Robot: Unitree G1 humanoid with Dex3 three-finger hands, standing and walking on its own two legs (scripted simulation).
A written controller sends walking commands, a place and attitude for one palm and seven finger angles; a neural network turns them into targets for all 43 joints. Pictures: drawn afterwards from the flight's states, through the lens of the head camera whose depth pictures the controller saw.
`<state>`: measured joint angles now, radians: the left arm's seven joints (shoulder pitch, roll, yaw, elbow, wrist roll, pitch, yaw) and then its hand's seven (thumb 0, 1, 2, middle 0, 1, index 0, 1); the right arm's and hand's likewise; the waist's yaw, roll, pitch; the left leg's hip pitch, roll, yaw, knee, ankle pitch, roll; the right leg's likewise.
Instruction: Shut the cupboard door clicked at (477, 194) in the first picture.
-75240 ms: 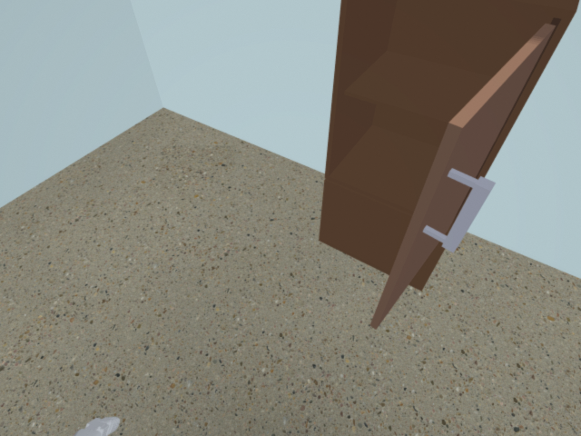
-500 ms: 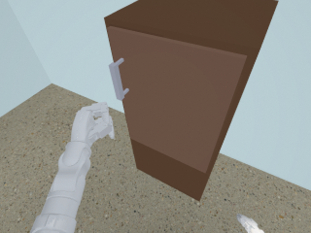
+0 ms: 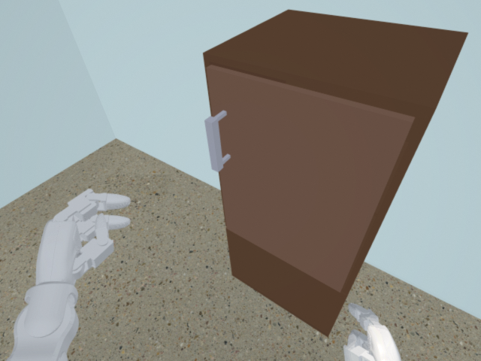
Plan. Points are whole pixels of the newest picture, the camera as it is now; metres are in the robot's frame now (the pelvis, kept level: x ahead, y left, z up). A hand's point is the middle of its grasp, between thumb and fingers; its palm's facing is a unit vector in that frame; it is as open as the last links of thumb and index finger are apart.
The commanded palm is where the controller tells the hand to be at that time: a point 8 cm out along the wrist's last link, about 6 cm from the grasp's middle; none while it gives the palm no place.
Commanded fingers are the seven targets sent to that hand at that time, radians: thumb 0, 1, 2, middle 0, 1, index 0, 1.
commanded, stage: draw the hand back to the body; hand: left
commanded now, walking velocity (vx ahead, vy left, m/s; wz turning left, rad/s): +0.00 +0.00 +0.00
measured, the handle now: (219, 141) +0.60 +0.13 +0.05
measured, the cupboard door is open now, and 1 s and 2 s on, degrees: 0 0 0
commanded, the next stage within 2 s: step back with the hand held close in 0.58 s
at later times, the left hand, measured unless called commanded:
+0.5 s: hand (53, 268) +0.18 +0.26 +0.15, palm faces +0.45 -0.81 -0.37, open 7.4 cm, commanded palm +0.13 +0.30 +0.17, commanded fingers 0.00 0.90 0.90 -0.20 -0.30 -0.20 -0.30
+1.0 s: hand (51, 260) +0.19 +0.27 +0.15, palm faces +0.38 -0.81 -0.45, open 7.4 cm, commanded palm +0.13 +0.31 +0.17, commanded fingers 0.00 0.90 0.90 -0.20 -0.30 -0.20 -0.30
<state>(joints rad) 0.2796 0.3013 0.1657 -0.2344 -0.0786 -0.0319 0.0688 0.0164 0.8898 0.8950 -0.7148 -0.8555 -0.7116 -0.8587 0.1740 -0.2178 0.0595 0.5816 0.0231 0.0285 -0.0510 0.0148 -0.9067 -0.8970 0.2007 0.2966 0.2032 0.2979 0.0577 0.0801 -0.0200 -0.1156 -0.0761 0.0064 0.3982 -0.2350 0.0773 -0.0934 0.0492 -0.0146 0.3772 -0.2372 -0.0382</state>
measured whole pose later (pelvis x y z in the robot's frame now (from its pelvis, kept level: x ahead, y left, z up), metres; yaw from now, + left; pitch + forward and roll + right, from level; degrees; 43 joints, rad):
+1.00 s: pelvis -0.02 +0.02 -0.01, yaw -2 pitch +1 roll -1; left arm 0.51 0.38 0.37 -0.39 -0.08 -0.15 0.11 0.01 0.89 0.89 -0.21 -0.30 -0.21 -0.30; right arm 0.20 -0.27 -0.02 0.58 0.03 0.03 -0.07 0.02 -0.91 -0.90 0.20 0.30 0.20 0.30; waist 0.01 0.07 -0.05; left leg -0.26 -0.08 0.04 0.50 -0.26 0.09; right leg -0.25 0.04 0.01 0.48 -0.25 -0.02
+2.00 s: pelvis -0.20 +0.03 -0.02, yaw -5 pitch +7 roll -3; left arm 0.46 0.46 0.46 -0.59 -0.08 -0.27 0.13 0.01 0.89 0.90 -0.21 -0.30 -0.20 -0.30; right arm 0.08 -0.15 0.04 0.60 -0.01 -0.12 -0.03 0.01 -0.90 -0.90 0.20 0.30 0.21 0.30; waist 0.04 -0.04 -0.04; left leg -0.61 0.03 0.18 0.35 0.11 0.05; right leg -0.07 0.03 -0.02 0.38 -0.42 -0.02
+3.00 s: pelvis -0.29 +0.11 -0.02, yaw -3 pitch +1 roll +0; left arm 0.44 0.42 0.32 -0.26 0.01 -0.13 0.09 0.01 0.89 0.89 -0.21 -0.30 -0.21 -0.30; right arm 0.22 -0.20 0.01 0.67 -0.01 -0.05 -0.01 0.01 -0.90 -0.90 0.20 0.30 0.21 0.30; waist 0.01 0.05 -0.06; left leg -0.43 0.03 0.03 0.76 -0.39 -0.01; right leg -0.30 0.03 -0.13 0.58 -0.30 -0.08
